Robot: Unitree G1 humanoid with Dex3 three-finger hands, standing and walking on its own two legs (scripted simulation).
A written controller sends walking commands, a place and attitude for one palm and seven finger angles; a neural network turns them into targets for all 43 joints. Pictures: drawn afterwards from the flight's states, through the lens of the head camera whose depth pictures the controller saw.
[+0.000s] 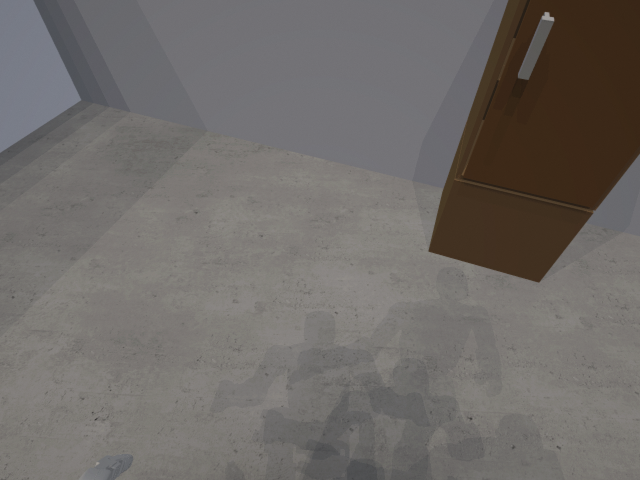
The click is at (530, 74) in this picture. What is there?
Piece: cupboard door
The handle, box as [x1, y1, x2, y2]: [518, 12, 553, 79]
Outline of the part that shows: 548,12 544,12 540,19 519,70 518,77 528,79 551,27 553,17 550,17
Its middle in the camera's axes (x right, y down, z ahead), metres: +0.51 -0.46 +0.92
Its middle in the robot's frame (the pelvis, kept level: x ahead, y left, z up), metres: +1.04 -0.46 +0.10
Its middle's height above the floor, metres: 0.86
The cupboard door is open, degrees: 0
